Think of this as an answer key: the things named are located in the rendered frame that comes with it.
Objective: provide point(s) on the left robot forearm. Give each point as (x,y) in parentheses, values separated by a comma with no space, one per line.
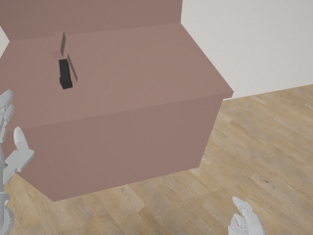
(6,215)

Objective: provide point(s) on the tap lever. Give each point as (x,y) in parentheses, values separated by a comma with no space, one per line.
(65,80)

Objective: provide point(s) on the robot right hand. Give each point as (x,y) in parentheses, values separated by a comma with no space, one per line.
(249,224)

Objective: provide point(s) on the counter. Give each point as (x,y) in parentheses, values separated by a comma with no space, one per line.
(143,101)

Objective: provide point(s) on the robot left hand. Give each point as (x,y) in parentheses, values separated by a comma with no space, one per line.
(20,157)

